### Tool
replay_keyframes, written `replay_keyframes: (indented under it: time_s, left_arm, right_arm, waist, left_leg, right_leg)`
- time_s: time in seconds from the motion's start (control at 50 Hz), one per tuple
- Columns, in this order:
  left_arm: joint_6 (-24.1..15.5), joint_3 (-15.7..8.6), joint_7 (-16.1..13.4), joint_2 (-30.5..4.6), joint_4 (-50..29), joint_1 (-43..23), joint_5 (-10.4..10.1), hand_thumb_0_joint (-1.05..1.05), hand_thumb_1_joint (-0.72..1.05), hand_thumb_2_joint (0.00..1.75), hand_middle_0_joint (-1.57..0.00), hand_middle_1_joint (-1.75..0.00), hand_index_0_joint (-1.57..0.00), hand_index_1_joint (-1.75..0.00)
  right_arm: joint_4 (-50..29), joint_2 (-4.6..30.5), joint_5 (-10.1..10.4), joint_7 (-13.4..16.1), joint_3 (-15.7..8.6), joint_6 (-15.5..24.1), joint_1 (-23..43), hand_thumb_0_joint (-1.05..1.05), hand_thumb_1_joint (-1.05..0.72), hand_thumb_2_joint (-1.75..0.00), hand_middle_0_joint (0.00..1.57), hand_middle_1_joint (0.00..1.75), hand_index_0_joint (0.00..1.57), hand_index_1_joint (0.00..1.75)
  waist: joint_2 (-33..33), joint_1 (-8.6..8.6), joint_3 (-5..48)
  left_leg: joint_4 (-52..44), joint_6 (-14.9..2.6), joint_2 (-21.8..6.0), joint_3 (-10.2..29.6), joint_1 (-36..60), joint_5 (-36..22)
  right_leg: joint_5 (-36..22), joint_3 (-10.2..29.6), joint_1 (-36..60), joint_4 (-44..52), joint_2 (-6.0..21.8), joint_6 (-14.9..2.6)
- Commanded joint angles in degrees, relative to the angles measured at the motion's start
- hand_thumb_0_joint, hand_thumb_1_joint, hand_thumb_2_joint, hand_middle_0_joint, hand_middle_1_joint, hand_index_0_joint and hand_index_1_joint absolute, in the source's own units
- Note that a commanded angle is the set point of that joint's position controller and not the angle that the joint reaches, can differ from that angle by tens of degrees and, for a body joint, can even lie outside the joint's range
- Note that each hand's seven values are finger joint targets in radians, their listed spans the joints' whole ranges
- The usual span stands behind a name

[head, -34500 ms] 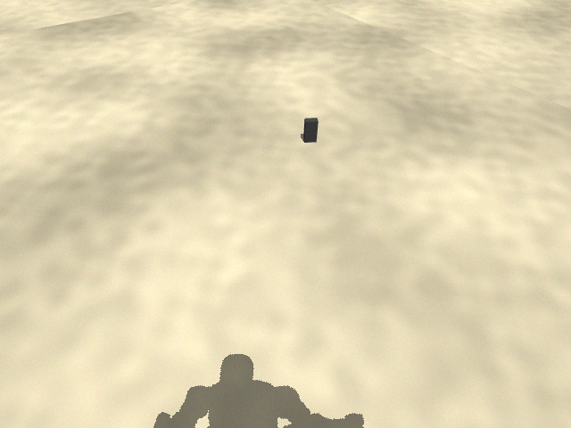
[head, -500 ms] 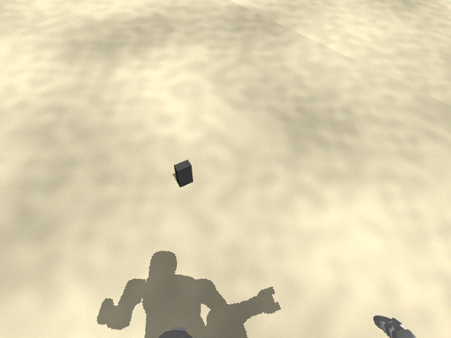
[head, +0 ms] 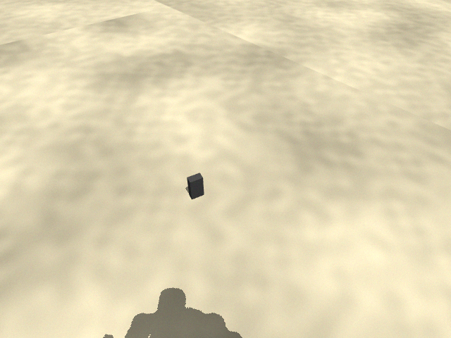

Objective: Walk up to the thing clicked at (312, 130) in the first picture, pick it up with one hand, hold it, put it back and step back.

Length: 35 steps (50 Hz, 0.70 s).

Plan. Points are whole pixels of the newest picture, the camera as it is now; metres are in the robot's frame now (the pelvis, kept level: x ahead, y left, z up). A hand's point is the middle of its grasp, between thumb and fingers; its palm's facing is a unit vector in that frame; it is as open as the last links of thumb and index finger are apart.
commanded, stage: step back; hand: left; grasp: from the side
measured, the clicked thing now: (195, 186) +1.02 +0.17 -0.69
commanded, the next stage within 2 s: stand in 0.70 s
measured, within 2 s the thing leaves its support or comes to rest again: neither
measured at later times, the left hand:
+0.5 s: hand out of the picture +0.09 +0.28 -0.15, palm faces +0.03 -0.93 -0.36, open 7.3 cm
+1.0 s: hand out of the picture +0.14 +0.26 -0.14, palm faces +0.00 -0.94 -0.33, open 7.3 cm
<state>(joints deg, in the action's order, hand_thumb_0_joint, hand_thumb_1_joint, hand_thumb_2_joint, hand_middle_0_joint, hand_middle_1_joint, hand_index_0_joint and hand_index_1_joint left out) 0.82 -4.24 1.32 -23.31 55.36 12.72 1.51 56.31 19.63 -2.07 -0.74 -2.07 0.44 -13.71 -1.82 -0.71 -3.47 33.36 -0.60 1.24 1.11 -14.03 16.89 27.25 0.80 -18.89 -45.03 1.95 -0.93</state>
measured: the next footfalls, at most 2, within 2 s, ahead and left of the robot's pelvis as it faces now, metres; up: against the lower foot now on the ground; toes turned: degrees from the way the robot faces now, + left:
none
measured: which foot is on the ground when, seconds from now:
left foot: down 0.00-1.00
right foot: down 0.00-1.00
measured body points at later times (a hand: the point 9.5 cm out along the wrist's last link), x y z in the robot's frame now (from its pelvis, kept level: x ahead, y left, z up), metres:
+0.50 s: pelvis +0.04 +0.01 +0.00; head +0.06 +0.02 +0.45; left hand +0.09 +0.33 -0.13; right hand +0.14 -0.29 -0.12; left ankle +0.05 +0.14 -0.73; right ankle +0.02 -0.12 -0.73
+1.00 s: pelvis +0.04 +0.01 +0.02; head +0.06 +0.02 +0.47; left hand +0.14 +0.31 -0.11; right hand +0.15 -0.28 -0.11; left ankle +0.05 +0.14 -0.73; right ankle +0.02 -0.12 -0.73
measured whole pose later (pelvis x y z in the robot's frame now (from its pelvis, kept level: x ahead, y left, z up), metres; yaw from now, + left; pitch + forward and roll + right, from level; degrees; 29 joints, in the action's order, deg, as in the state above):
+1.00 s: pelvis +0.04 +0.01 +0.02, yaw +1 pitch -3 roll +0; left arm -1.0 -0.3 0.4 -19.7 64.0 2.6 0.5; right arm 63.8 19.6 0.1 -0.2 -0.5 0.5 -2.2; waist -0.3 0.0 -4.9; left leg 21.3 0.3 -0.8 -0.8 -7.5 11.0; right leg 12.9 -0.3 -4.5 -20.3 1.5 1.4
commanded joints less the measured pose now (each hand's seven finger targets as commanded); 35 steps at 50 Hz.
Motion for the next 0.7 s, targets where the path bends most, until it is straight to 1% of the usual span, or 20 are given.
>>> replay_keyframes:
  time_s: [0.0, 0.02, 0.04, 0.06, 0.08, 0.1, 0.12, 0.16, 0.22, 0.28, 0.3, 0.32, 0.34, 0.36, 0.4, 0.44, 0.48, 0.52, 0.66, 0.68]
  left_arm:
    - [-2.7, -2.5, -0.6, -8.8, -1.7, 1.1, -0.4, 0.00, 0.90, 0.90, -0.20, -0.30, -0.20, -0.30]
    - [-2.8, -2.7, -0.9, -9.3, -1.1, 1.7, 0.1, 0.00, 0.90, 0.90, -0.20, -0.30, -0.20, -0.30]
    - [-3.0, -3.2, -1.2, -10.9, -1.1, 2.1, 0.5, 0.00, 0.90, 0.90, -0.20, -0.30, -0.20, -0.30]
    - [-3.4, -3.9, -1.5, -14.5, -1.2, 2.9, 1.1, 0.00, 0.90, 0.90, -0.20, -0.30, -0.20, -0.30]
    - [-3.9, -4.3, -1.5, -17.1, -1.8, 0.4, 1.2, 0.00, 0.90, 0.90, -0.20, -0.30, -0.20, -0.30]
    - [-4.1, -4.2, -1.6, -16.2, -3.3, -2.4, 1.0, 0.00, 0.90, 0.90, -0.20, -0.30, -0.20, -0.30]
    - [-4.5, -3.9, -1.9, -14.6, -3.4, -3.2, 0.7, 0.00, 0.90, 0.90, -0.20, -0.30, -0.20, -0.30]
    - [-4.7, -3.3, -1.9, -13.4, -3.1, -4.5, 0.8, 0.00, 0.90, 0.90, -0.20, -0.30, -0.20, -0.30]
    - [-4.3, -2.7, -1.5, -12.8, -3.1, -6.1, 0.6, 0.00, 0.90, 0.90, -0.20, -0.30, -0.20, -0.30]
    - [-3.4, -1.1, -1.3, -10.6, -3.1, -5.5, -0.2, 0.00, 0.90, 0.90, -0.20, -0.30, -0.20, -0.30]
    - [-3.3, -0.3, -1.2, -8.9, -3.5, -5.4, -0.3, 0.00, 0.90, 0.90, -0.20, -0.30, -0.20, -0.30]
    - [-2.9, 0.4, -1.1, -6.1, -3.8, -5.2, -1.1, 0.00, 0.90, 0.90, -0.20, -0.30, -0.20, -0.30]
    - [-2.4, -0.4, -1.4, -8.4, -2.3, -5.5, -1.6, 0.00, 0.90, 0.90, -0.20, -0.30, -0.20, -0.30]
    - [-2.5, -0.4, -1.4, -9.2, -1.6, -4.9, -1.1, 0.00, 0.90, 0.90, -0.20, -0.30, -0.20, -0.30]
    - [-3.2, 0.0, -1.7, -7.9, -0.5, -4.1, -1.0, 0.00, 0.90, 0.90, -0.20, -0.30, -0.20, -0.30]
    - [-4.3, -0.4, -2.1, -10.0, 1.1, -2.3, -1.0, 0.00, 0.90, 0.90, -0.20, -0.30, -0.20, -0.30]
    - [-4.4, -1.0, -2.2, -12.4, 1.0, -4.1, -0.8, 0.00, 0.90, 0.90, -0.20, -0.30, -0.20, -0.30]
    - [-4.2, -0.9, -2.5, -12.0, 0.9, -4.9, -1.1, 0.00, 0.90, 0.90, -0.20, -0.30, -0.20, -0.30]
    - [-3.5, 0.0, -2.6, -10.4, 1.7, -7.5, -0.9, 0.00, 0.90, 0.90, -0.20, -0.30, -0.20, -0.30]
    - [-3.3, 1.0, -2.4, -8.5, 2.9, -8.7, -1.5, 0.00, 0.90, 0.90, -0.20, -0.30, -0.20, -0.30]
  right_arm:
    - [-5.6, 15.5, 0.0, 0.4, -3.6, 1.4, 8.2, 0.00, -0.90, -0.90, 0.20, 0.30, 0.20, 0.30]
    - [-5.6, 14.2, 0.4, 0.5, -3.2, 0.9, 7.8, 0.00, -0.90, -0.90, 0.20, 0.30, 0.20, 0.30]
    - [-5.7, 12.2, 0.5, 0.6, -2.7, 0.5, 6.7, 0.00, -0.90, -0.90, 0.20, 0.30, 0.20, 0.30]
    - [-6.1, 10.7, 0.7, 0.7, -2.5, 0.4, 7.6, 0.00, -0.90, -0.90, 0.20, 0.30, 0.20, 0.30]
    - [-5.4, 12.1, 0.5, 1.1, -3.1, 0.4, 7.2, 0.00, -0.90, -0.90, 0.20, 0.30, 0.20, 0.30]
    - [-4.9, 13.3, 0.6, 1.1, -3.3, 0.7, 5.7, 0.00, -0.90, -0.90, 0.20, 0.30, 0.20, 0.30]
    - [-4.2, 12.9, 0.8, 1.0, -3.3, 1.0, 4.4, 0.00, -0.90, -0.90, 0.20, 0.30, 0.20, 0.30]
    - [-3.2, 11.9, 0.9, 0.8, -3.0, 1.4, 3.1, 0.00, -0.90, -0.90, 0.20, 0.30, 0.20, 0.30]
    - [-2.4, 11.0, 0.7, 0.3, -3.1, 1.5, 2.5, 0.00, -0.90, -0.90, 0.20, 0.30, 0.20, 0.30]
    - [-1.2, 10.5, 0.1, 0.7, -3.7, 2.2, 1.8, 0.00, -0.90, -0.90, 0.20, 0.30, 0.20, 0.30]
    - [-1.2, 11.9, -0.4, 1.0, -4.2, 2.4, 1.4, 0.00, -0.90, -0.90, 0.20, 0.30, 0.20, 0.30]
    - [-1.8, 14.7, -0.5, 1.3, -4.3, 2.7, 2.8, 0.00, -0.90, -0.90, 0.20, 0.30, 0.20, 0.30]
    - [-2.2, 17.7, 0.1, 1.1, -4.5, 2.5, 5.4, 0.00, -0.90, -0.90, 0.20, 0.30, 0.20, 0.30]
    - [-2.4, 17.2, 0.2, 0.9, -4.5, 2.3, 7.1, 0.00, -0.90, -0.90, 0.20, 0.30, 0.20, 0.30]
    - [-2.4, 15.1, 0.3, 1.0, -3.5, 2.1, 9.5, 0.00, -0.90, -0.90, 0.20, 0.30, 0.20, 0.30]
    - [-2.0, 13.0, 1.1, 1.0, -2.7, 1.9, 10.8, 0.00, -0.90, -0.90, 0.20, 0.30, 0.20, 0.30]
    - [-1.4, 12.2, 1.5, 1.3, -2.7, 1.7, 9.1, 0.00, -0.90, -0.90, 0.20, 0.30, 0.20, 0.30]
    - [-0.5, 12.3, 1.3, 1.4, -2.9, 1.6, 9.5, 0.00, -0.90, -0.90, 0.20, 0.30, 0.20, 0.30]
    - [0.3, 12.0, 1.4, 1.3, -2.7, 1.4, 12.5, 0.00, -0.90, -0.90, 0.20, 0.30, 0.20, 0.30]
    - [1.1, 12.4, 1.8, 1.3, -1.8, 1.5, 11.6, 0.00, -0.90, -0.90, 0.20, 0.30, 0.20, 0.30]
  waist:
    - [10.7, -1.93, 0.0]
    - [9.1, -2.62, 0.3]
    - [3.9, -2.81, 0.1]
    - [-4.2, -3.84, -0.5]
    - [-5.7, -3.28, -2.6]
    - [-2.3, -2.07, -4.0]
    - [-0.3, -1.55, -3.9]
    - [-3.2, -0.70, -0.4]
    - [-7.4, -0.48, 0.7]
    - [-4.1, 1.15, 2.9]
    - [-0.6, 1.75, 5.2]
    - [8.0, 0.97, 6.2]
    - [9.1, 0.41, 4.5]
    - [7.7, 0.11, 4.0]
    - [8.7, -1.05, 4.2]
    - [7.6, -1.62, 7.1]
    - [3.9, -0.01, 8.3]
    - [2.7, -0.08, 8.1]
    - [1.4, -0.35, 7.8]
    - [0.4, 0.54, 7.1]
  left_leg:
    - [-14.5, -5.91, -10.4, 11.9, -10.2, 16.9]
    - [-11.7, -3.90, -8.6, 9.8, -13.1, 17.7]
    - [-5.8, -2.11, -6.0, 7.2, -16.9, 18.0]
    - [5.1, -0.47, -0.3, 5.0, -21.8, 17.3]
    - [14.4, 0.31, 0.6, 5.0, -17.4, 15.1]
    - [16.4, 0.39, -1.3, 6.9, -17.4, 12.6]
    - [16.2, 0.19, -1.9, 7.6, -17.0, 10.8]
    - [13.0, 0.23, -2.6, 5.9, -12.1, 9.4]
    - [4.9, 0.59, -1.7, 0.0, -5.6, 7.7]
    - [-8.9, -0.01, -0.6, -1.5, 5.8, -4.9]
    - [-9.7, -1.27, -4.5, 3.8, 9.9, -6.8]
    - [-14.9, -4.42, -13.5, 17.1, 8.4, -1.4]
    - [-16.2, -9.45, -17.8, 20.6, 0.9, 6.3]
    - [-15.7, -10.29, -17.8, 19.6, 0.1, 5.8]
    - [-11.0, -7.25, -14.2, 12.4, 3.8, -8.9]
    - [-4.9, -3.21, -9.5, 5.3, 1.9, -22.6]
    - [-1.9, -1.28, -6.5, 2.0, 1.5, -22.0]
    - [-1.6, -1.66, -6.9, 1.7, 2.4, -23.5]
    - [-5.0, -3.23, -8.5, 3.1, 4.9, -23.1]
    - [-7.4, -2.92, -9.2, 5.2, 5.9, -28.1]
  right_leg:
    - [-6.9, -2.6, 10.6, 15.4, -1.9, -0.44]
    - [-8.1, -2.1, 14.9, 18.0, -2.8, -0.99]
    - [-3.3, 4.4, 17.2, 22.0, 0.0, -2.03]
    - [14.1, 22.1, 14.9, 30.1, 10.0, -6.08]
    - [22.5, 30.8, 6.7, 34.8, 18.7, -10.67]
    - [16.3, 30.3, 6.3, 33.7, 19.7, -12.49]
    - [7.8, 26.4, 7.2, 31.9, 18.4, -11.96]
    - [-3.1, 17.9, 7.3, 29.4, 15.3, -10.07]
    - [-10.7, 10.6, 5.0, 26.7, 12.2, -8.19]
    - [-22.6, 4.5, 1.8, 17.1, 8.3, -5.18]
    - [-23.3, 3.1, -0.9, 13.3, 6.7, -3.39]
    - [-13.1, 0.4, -3.5, 8.4, 1.7, -0.51]
    - [1.0, -1.5, 0.8, 6.2, -0.8, -0.20]
    - [1.2, -0.6, 2.8, 6.7, -0.1, -0.49]
    - [-6.7, -0.7, 3.7, 14.7, 0.2, -0.84]
    - [-24.1, 2.5, 12.0, 19.1, 2.6, -1.04]
    - [-33.1, 5.9, 14.4, 17.3, 5.9, -2.80]
    - [-36.1, 5.5, 13.9, 16.1, 6.3, -3.25]
    - [-31.5, 3.1, 12.1, 16.3, 4.1, -1.62]
    - [-34.5, 3.4, 12.5, 18.8, 4.6, -0.68]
